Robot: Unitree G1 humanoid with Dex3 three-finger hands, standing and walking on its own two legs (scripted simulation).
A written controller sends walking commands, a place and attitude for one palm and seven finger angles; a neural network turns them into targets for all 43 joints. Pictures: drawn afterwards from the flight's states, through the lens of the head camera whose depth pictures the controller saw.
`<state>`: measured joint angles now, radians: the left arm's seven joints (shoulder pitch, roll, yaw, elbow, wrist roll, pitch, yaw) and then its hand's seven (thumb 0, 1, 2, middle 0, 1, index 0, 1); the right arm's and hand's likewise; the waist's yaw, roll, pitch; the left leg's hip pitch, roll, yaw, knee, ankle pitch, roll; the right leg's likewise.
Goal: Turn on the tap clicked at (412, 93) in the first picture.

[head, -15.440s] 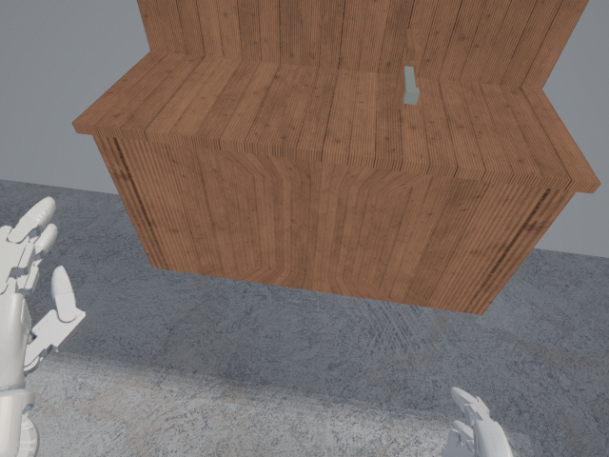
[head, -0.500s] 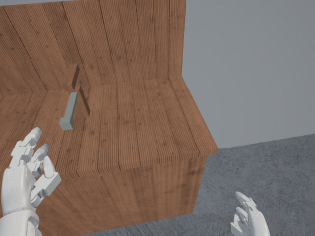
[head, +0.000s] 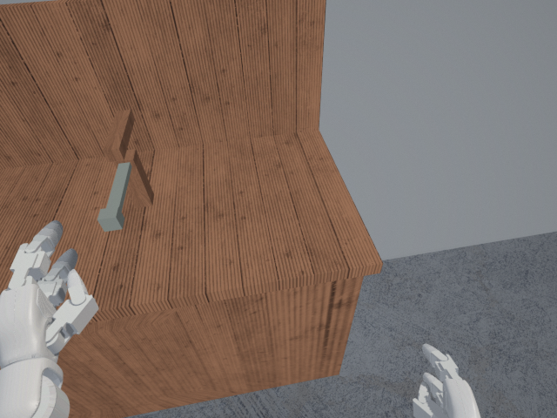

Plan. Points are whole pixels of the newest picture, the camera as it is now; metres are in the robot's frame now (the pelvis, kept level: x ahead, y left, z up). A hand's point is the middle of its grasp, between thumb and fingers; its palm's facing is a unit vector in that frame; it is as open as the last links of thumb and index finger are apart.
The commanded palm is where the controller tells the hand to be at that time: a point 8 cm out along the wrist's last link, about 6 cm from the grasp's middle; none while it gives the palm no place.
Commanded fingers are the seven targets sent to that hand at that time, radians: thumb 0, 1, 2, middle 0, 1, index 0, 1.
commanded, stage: reach beside the lever's end, fingers flat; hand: left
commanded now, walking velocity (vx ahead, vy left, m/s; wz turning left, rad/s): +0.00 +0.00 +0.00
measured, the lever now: (111, 219) +0.36 +0.32 +0.10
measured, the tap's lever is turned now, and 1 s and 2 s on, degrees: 0 0 2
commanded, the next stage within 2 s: push the lever round in 1.86 s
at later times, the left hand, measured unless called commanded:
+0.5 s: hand (89, 273) +0.24 +0.28 +0.12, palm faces +0.52 -0.85 -0.10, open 7.5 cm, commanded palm +0.21 +0.32 +0.13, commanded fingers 0.00 0.90 0.90 -0.18 -0.24 -0.18 -0.24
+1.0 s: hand (92, 250) +0.29 +0.31 +0.11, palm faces +0.53 -0.84 -0.10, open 7.7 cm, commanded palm +0.25 +0.35 +0.11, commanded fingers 0.00 0.90 0.90 -0.16 -0.18 -0.16 -0.18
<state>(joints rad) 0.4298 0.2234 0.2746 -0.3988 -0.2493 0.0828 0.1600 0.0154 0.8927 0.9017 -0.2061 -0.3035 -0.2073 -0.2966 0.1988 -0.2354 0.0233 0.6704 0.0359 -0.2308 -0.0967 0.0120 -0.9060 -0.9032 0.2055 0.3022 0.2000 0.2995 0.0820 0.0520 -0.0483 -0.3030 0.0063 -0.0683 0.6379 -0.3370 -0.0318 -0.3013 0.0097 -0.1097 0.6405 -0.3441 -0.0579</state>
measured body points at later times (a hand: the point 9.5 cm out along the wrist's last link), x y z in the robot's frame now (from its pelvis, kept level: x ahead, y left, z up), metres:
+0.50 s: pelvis +0.00 +0.02 +0.00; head +0.00 +0.00 +0.45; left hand +0.21 +0.33 +0.13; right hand +0.19 -0.21 -0.08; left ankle +0.00 +0.15 -0.72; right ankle +0.00 -0.08 -0.72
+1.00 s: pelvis +0.00 +0.02 +0.00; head +0.01 +0.01 +0.45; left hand +0.26 +0.35 +0.11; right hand +0.17 -0.22 -0.09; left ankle +0.00 +0.15 -0.72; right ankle +0.00 -0.08 -0.72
